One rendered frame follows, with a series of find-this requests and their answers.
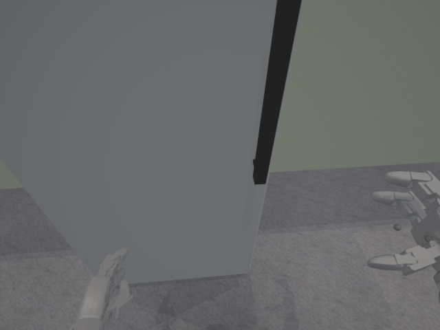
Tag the fridge door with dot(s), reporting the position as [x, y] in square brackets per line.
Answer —
[135, 123]

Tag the robot left hand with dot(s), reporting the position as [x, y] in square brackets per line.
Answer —
[101, 288]

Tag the robot right hand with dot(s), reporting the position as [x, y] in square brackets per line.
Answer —
[427, 187]

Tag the handle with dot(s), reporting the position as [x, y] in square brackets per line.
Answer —
[285, 23]

